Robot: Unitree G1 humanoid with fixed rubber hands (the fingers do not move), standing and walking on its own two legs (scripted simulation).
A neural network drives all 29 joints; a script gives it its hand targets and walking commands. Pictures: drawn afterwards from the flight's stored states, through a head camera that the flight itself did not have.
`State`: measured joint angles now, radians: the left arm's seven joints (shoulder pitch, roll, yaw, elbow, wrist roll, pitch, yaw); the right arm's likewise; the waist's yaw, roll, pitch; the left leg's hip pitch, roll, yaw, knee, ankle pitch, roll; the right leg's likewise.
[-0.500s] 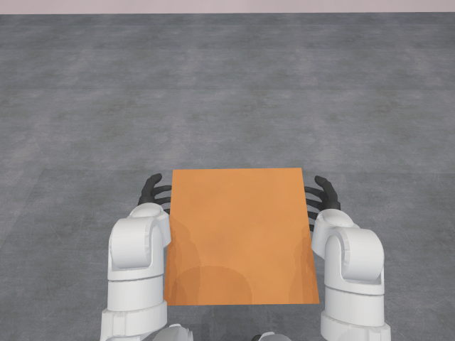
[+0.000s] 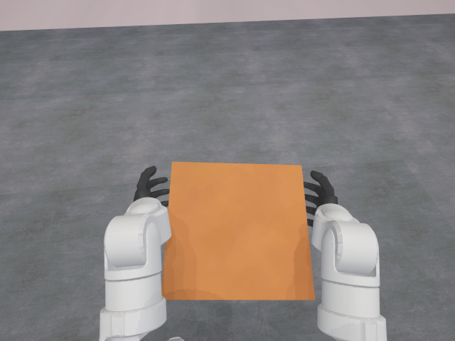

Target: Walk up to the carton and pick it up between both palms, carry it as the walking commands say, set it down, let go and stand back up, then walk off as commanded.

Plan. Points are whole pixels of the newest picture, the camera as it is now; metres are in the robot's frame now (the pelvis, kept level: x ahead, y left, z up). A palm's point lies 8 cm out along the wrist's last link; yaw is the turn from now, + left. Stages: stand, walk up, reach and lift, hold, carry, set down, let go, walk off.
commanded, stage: carry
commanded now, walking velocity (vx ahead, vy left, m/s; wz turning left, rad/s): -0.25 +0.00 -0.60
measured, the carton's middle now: (231, 236) +0.31 +0.03 -0.01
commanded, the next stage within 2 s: none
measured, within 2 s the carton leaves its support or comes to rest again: neither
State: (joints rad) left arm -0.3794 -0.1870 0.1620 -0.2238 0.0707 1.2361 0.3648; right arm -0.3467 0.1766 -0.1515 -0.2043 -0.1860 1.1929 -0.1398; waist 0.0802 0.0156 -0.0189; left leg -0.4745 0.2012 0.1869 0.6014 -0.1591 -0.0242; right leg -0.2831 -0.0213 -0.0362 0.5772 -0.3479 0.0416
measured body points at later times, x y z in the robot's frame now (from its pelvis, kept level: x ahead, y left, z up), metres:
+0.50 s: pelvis -0.17 +0.00 +0.01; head -0.16 +0.03 +0.46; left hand +0.14 +0.11 +0.07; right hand +0.11 -0.18 +0.08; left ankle -0.13 +0.10 -0.72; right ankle -0.13 -0.14 -0.68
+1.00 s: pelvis -0.25 +0.00 +0.01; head -0.27 +0.02 +0.46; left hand +0.07 +0.08 +0.08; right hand +0.00 -0.21 +0.09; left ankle -0.13 +0.10 -0.72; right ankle -0.22 -0.14 -0.72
